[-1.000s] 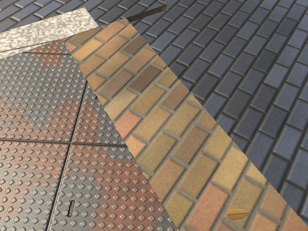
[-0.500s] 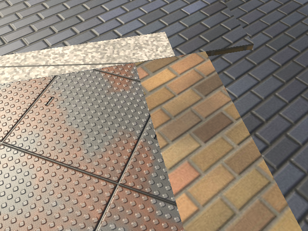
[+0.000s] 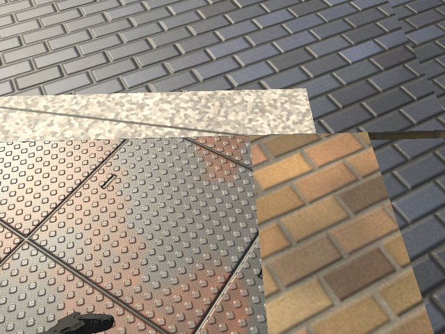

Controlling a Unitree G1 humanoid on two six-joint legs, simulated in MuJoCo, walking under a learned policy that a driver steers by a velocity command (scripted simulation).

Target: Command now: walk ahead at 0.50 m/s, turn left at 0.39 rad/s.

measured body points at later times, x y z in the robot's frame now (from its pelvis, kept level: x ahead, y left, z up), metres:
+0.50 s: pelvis +0.24 +0.02 +0.01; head +0.27 +0.04 +0.46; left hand +0.22 +0.29 -0.13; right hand +0.43 -0.21 -0.07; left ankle +0.31 +0.11 -0.72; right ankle +0.12 -0.10 -0.67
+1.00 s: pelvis +0.48 -0.06 -0.01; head +0.51 -0.08 +0.44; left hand +0.75 +0.11 -0.10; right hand +0.38 -0.30 -0.15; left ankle +0.34 +0.12 -0.65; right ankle +0.54 -0.13 -0.72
